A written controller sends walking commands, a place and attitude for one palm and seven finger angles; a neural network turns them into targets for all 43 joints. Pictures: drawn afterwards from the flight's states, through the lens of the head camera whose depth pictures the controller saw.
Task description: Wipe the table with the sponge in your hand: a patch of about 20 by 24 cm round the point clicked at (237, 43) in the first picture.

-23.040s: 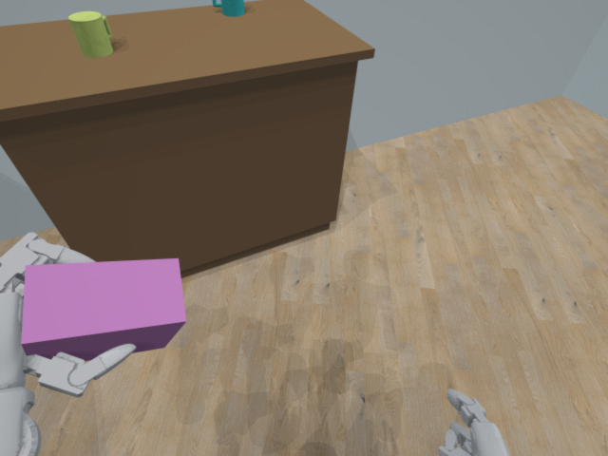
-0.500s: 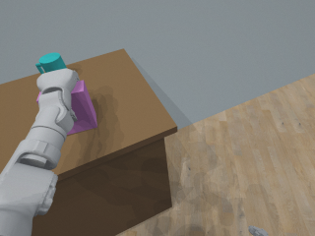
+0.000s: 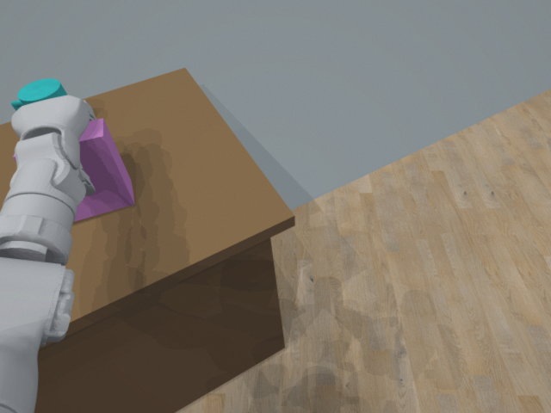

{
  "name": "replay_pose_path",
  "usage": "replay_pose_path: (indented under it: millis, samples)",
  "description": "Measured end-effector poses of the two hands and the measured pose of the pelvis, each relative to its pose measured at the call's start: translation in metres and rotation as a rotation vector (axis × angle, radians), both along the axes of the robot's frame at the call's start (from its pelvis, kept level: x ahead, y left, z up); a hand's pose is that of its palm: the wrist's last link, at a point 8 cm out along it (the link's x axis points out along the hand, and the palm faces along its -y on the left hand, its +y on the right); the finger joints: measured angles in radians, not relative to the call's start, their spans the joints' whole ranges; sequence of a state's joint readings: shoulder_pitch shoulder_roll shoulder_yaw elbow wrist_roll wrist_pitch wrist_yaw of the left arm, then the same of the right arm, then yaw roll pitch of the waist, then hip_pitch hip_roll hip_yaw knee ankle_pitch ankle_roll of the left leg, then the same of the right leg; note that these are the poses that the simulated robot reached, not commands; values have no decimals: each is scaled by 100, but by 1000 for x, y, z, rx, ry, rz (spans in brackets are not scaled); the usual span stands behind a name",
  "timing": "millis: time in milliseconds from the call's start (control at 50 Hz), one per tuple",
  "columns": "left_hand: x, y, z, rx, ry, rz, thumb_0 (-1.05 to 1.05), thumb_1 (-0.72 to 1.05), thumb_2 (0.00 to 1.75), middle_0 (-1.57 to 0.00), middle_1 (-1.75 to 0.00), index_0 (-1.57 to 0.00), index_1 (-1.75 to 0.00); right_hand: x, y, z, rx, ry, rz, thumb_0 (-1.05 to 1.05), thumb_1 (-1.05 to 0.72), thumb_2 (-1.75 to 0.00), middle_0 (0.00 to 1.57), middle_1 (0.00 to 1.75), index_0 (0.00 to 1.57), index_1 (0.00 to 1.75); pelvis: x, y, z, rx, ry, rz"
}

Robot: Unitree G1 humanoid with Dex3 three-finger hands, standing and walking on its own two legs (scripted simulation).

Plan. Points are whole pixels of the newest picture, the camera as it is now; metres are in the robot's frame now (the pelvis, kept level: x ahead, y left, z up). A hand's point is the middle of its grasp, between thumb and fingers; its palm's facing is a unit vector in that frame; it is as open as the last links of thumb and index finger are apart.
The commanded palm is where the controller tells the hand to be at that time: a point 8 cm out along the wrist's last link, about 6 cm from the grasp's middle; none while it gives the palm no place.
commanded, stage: wipe forward along the third lane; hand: left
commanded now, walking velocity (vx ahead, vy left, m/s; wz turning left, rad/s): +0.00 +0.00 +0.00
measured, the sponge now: (87, 183) +0.45 +0.28 +0.11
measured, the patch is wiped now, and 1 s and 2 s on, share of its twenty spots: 0.90 0.90 0.90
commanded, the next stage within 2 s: wipe back along the third lane in 0.30 s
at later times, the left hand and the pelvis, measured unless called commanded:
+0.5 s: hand (65, 140) +0.49 +0.31 +0.16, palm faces -0.09 +0.00 -1.00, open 10.6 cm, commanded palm +0.47 +0.32 +0.18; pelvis +0.02 +0.04 +0.00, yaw -2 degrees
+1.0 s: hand (60, 152) +0.47 +0.31 +0.16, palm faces +0.08 -0.01 -1.00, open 10.6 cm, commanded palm +0.41 +0.29 +0.18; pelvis +0.04 +0.08 +0.00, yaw -1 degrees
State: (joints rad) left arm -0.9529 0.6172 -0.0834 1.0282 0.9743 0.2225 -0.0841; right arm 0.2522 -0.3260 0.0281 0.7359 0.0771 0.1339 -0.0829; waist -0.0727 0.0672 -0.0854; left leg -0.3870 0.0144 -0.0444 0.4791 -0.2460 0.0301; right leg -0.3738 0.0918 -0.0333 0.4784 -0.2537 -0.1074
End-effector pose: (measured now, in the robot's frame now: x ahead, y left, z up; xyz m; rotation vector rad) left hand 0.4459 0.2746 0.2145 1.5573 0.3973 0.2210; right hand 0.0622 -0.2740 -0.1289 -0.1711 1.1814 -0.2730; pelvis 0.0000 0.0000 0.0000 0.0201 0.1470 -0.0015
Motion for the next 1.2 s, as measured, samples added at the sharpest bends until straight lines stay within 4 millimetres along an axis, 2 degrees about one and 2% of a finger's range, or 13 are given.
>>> replay_pose_path:
  millis: [300,420,540,660,980,1080,1200]
  samples:
    - [25,20,0,-5,-2,-8,2,-56,103,-70,-127,-73,-127,-16,22,2,0,62,-39,0,-90,-90,21,30,20,30,10,22,1,-15,31,-9]
    - [35,26,0,1,-3,-25,2,-56,103,-70,-127,-73,-127,-16,34,5,-2,72,-50,0,-90,-90,21,30,20,30,15,34,2,-21,39,-18]
    - [31,29,-4,0,-42,-62,1,-56,103,-70,-127,-73,-127,-8,51,6,13,62,-46,0,-90,-90,21,30,20,30,21,48,4,-24,24,-28]
    - [20,31,-6,-12,-114,-68,1,-56,103,-69,-127,-72,-127,18,71,7,42,21,-10,0,-90,-90,21,30,20,30,25,61,5,-24,-3,-27]
    - [-1,24,-5,6,-189,10,0,-52,101,-67,-128,-70,-128,129,118,25,119,-201,137,0,-90,-90,20,30,20,30,39,82,4,-23,-37,-16]
    - [-13,19,-5,2,-196,15,0,-51,101,-66,-129,-69,-128,153,127,30,144,-246,185,0,-90,-90,20,30,20,30,43,82,3,-23,-49,-7]
    - [-29,12,-6,-4,-214,3,0,-51,100,-65,-129,-68,-129,174,133,34,168,-289,230,0,-90,-90,20,30,20,30,45,79,2,-21,-65,-4]
